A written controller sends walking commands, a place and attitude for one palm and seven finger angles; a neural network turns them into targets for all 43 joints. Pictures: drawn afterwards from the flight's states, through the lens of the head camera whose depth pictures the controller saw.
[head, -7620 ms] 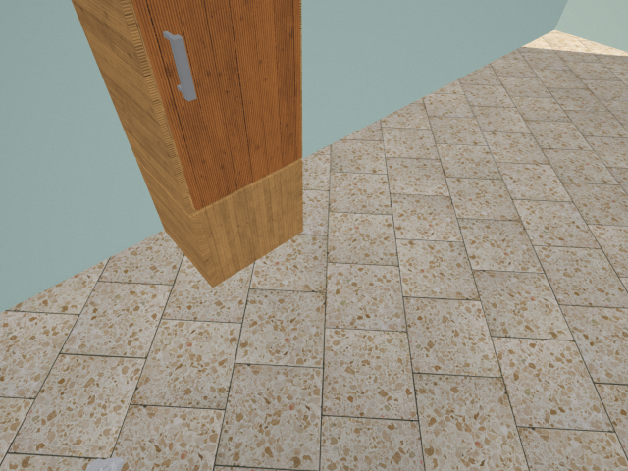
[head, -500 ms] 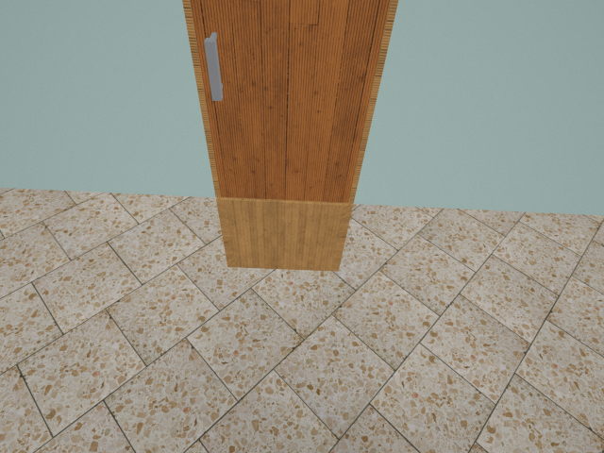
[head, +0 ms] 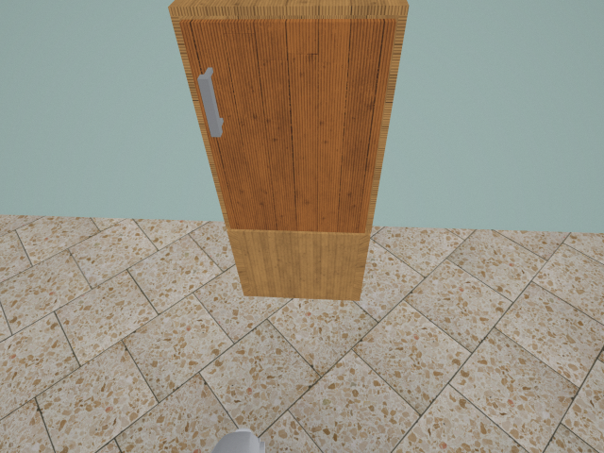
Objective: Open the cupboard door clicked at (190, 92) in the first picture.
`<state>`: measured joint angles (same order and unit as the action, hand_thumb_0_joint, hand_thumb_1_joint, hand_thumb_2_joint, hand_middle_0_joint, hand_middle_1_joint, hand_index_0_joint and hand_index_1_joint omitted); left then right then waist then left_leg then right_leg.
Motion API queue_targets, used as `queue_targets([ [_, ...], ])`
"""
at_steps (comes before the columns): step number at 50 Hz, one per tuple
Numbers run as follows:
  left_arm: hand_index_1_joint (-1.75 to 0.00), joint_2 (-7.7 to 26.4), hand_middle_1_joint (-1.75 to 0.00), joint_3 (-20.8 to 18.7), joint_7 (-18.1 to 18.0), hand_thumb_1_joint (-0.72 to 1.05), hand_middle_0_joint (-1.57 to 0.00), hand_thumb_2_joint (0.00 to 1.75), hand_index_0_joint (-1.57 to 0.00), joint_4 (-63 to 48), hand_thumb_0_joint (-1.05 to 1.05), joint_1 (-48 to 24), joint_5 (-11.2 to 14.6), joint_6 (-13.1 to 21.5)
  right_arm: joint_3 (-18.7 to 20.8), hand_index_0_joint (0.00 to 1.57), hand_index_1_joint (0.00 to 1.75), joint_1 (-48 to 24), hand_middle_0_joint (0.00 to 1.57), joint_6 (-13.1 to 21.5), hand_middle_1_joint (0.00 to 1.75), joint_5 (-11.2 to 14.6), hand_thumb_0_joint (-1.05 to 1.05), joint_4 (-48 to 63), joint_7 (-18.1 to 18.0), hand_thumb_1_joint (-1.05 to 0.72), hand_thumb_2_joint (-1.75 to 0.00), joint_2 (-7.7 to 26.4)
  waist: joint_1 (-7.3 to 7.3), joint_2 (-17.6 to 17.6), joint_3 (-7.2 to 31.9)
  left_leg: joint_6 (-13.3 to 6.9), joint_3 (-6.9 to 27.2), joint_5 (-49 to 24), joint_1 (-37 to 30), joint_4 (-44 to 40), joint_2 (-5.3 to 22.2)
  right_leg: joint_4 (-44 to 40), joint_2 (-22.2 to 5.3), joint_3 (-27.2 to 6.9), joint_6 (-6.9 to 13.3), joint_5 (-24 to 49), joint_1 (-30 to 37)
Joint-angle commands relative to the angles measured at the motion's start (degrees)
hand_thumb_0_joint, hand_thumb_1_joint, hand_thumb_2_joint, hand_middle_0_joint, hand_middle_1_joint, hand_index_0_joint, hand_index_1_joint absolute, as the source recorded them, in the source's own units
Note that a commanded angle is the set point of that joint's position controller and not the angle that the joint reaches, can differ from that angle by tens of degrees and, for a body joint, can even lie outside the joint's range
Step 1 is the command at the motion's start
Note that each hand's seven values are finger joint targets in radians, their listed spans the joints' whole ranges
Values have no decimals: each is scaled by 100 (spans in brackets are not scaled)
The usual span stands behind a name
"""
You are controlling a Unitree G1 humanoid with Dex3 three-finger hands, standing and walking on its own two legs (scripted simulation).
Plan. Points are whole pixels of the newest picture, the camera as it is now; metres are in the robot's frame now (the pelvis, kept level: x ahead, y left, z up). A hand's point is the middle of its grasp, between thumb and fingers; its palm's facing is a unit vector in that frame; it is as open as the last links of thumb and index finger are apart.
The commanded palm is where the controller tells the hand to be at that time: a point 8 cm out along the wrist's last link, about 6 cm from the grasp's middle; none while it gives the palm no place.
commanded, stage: take the last steps up to it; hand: left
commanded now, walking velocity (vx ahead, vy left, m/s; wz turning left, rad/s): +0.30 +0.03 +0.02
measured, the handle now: (213, 102) +0.77 +0.25 +0.08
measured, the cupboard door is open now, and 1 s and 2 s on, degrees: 0 0 0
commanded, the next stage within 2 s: come to a stop and stand still in 0.40 s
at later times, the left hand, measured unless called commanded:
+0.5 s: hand (170, 404) +0.23 +0.25 -0.17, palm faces +0.02 -0.98 -0.20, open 7.4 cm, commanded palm none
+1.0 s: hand (175, 391) +0.26 +0.26 -0.19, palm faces +0.04 -0.98 -0.20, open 7.3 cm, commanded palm none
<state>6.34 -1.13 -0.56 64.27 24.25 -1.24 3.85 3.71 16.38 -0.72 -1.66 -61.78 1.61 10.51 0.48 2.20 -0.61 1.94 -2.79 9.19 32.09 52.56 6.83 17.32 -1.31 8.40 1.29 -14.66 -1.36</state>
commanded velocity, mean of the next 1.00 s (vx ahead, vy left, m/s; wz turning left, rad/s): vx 0.01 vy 0.01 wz -0.01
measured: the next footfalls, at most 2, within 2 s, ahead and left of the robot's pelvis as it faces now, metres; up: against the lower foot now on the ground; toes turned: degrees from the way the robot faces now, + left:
left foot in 0.18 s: +0.20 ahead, +0.16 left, +0.00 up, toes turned +8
right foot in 0.60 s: +0.30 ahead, -0.07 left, +0.00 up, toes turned -8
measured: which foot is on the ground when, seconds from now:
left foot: up 0.00-0.16, down 0.18-0.62, up 0.64-0.92, down 0.94-1.00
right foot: down 0.00-0.18, up 0.20-0.58, down 0.60-0.96, up 0.98-1.00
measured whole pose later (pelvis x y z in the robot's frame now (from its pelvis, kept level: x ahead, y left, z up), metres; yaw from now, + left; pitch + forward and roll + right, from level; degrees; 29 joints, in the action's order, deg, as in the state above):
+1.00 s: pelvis +0.18 +0.07 -0.02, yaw -1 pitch -1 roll +0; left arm 10.8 -3.6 -1.5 57.6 8.3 -1.1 -4.1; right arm 3.0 13.2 -1.3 -1.4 -58.1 -1.3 8.6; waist -0.5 -1.9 -4.1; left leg -0.4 -3.8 17.5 15.5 34.7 1.1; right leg 40.9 -3.6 3.1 -0.2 -19.9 -24.6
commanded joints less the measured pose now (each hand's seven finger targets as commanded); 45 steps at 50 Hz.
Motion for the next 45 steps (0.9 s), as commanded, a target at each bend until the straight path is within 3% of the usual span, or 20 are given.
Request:
queue_targets([
  [1,-30,882,-30,-195,-82,90,-20,90,-20,-69,0,443,-11,130,-42,20,30,-889,20,209,30,45,0,630,65,-90,-90,22,202,-990,-783,-55,-243,-50,159,-882,-46,-731,-1515,-802,568,1319,-414],
  [5,-30,984,-30,-247,-101,90,-20,90,-20,26,0,447,-45,43,-44,20,30,-1009,20,290,30,66,0,687,51,-90,-90,75,160,-1106,-773,-231,-369,366,-685,-1542,-212,-289,-1618,-814,535,1559,-476],
  [7,-30,972,-30,-277,-105,90,-20,90,-20,13,0,299,-12,2,-4,20,30,-45,20,374,30,23,0,378,-44,-90,-90,294,-307,-692,-271,-300,-510,102,-2241,-2383,-467,1066,-1268,-440,331,2165,-783],
  [8,-30,757,-30,-244,-77,90,-20,90,-20,-4,0,465,25,-14,88,20,30,810,20,426,30,-26,0,150,-128,-90,-90,744,-592,226,469,-469,71,-231,-3614,-2625,93,2480,-850,-122,112,1571,-1317],
  [9,-30,448,-30,-175,-20,90,-20,90,-20,-137,0,616,80,-36,236,20,30,1355,20,423,30,-25,0,30,-207,-90,-90,1369,-632,1717,902,-983,2038,-599,-4503,-3038,1479,4117,-103,123,-136,-1469,-2717],
  [10,-30,487,-30,-158,-37,90,-20,90,-20,-314,0,312,48,-49,214,20,30,1403,20,366,30,29,0,2,-250,-90,-90,1404,-674,1309,871,-1291,2414,-137,-4235,-3543,1873,4981,-96,-387,-31,-2047,-3119],
  [13,-30,464,-30,-221,45,90,-20,90,-20,-324,0,-363,-12,-106,32,20,30,275,20,420,30,38,0,266,-283,-90,-90,616,-315,399,-310,-1199,1537,419,-2299,-4048,1437,5342,-648,-710,-39,-908,-3192],
  [16,-30,296,-30,-201,76,90,-20,90,-20,-216,0,63,-43,-261,-63,20,30,-47,20,501,30,56,0,310,-297,-90,-90,396,54,474,-216,-1064,684,142,-1640,-4232,1009,4650,-648,-594,-126,-493,-2558],
  [21,-30,331,-30,-222,85,90,-20,90,-20,-550,0,-479,-57,-349,-13,20,30,93,20,483,30,40,0,327,-291,-90,-90,421,35,214,-430,-1205,430,-179,-1803,-4340,968,3473,-640,-555,-233,-22,-2669],
  [25,-30,444,-30,-200,80,90,-20,90,-20,-811,0,-1030,-35,-330,4,20,30,241,20,434,30,10,0,220,-286,-90,-90,522,-61,345,-428,-1230,408,-719,-2149,-4023,1000,2517,-510,-438,-235,-45,-2442],
  [27,-30,408,-30,-152,36,90,-20,90,-20,-764,0,-1021,-25,-297,-34,20,30,220,20,383,30,6,0,156,-321,-90,-90,494,-22,145,-294,-1069,216,-1648,-2174,-3445,859,1820,-324,-336,-231,147,-1806],
  [29,-30,658,-30,-148,-37,90,-20,90,-20,-573,0,-549,-10,-193,-101,20,30,252,20,375,30,56,0,58,-336,-90,-90,337,201,-291,13,-530,-90,-1886,-2105,-2568,371,547,-420,-516,-240,1913,-749],
  [30,-30,992,-30,-170,-96,90,-20,90,-20,-484,0,-407,-5,-153,-141,20,30,428,20,365,30,110,0,35,-329,-90,-90,151,131,-699,294,-245,-191,-859,-1547,-2337,51,830,-1062,-1279,3,3983,25],
  [31,-30,1229,-30,-173,-115,90,-20,90,-20,-477,0,-478,34,-175,-126,20,30,598,20,292,30,162,0,3,-308,-90,-90,104,-6,-649,293,-96,-235,477,-1455,-2343,-241,1000,-1669,-1449,372,5137,53],
  [33,-30,1396,-30,-246,-175,90,-20,90,-20,-521,0,-661,66,-206,-85,20,30,685,20,79,30,163,0,-68,-355,-90,-90,102,4,-1525,584,36,-300,1822,-1620,-1604,-375,890,-1943,-1665,912,5892,-107],
  [34,-30,1352,-30,-252,-208,90,-20,90,-20,-530,0,-754,38,-256,-53,20,30,606,20,22,30,164,0,-38,-382,-90,-90,119,50,-1452,531,25,-185,2211,-1465,-1136,-390,836,-2026,-1651,1055,6035,-133],
  [36,-30,1382,-30,-332,-256,90,-20,90,-20,-617,0,-954,-4,-334,-31,20,30,458,20,-39,30,168,0,33,-394,-90,-90,120,94,-1144,552,23,57,2401,-1102,-380,-451,869,-2110,-1674,1219,5955,-68],
  [39,-30,1378,-30,-409,-277,90,-20,90,-20,-789,0,-1278,-46,-436,17,20,30,315,20,-123,30,166,0,170,-373,-90,-90,58,50,-858,582,25,228,2287,-1140,-171,-513,747,-2020,-1493,1167,4958,-398],
  [43,-30,1313,-30,-442,-227,90,-20,90,-20,-1005,0,-1623,-62,-512,29,20,30,598,20,-138,30,129,0,251,-330,-90,-90,-1,-149,-1206,564,35,-13,1418,-1711,-1205,-567,605,-1656,-1260,808,2698,-1158],
  [45,-30,1197,-30,-425,-194,90,-20,90,-20,-1054,0,-1691,-9,-570,17,20,30,862,20,-76,30,103,0,196,-307,-90,-90,45,-291,-992,446,-26,-112,455,-2512,-2414,-532,814,-1310,-1122,410,891,-1921],
])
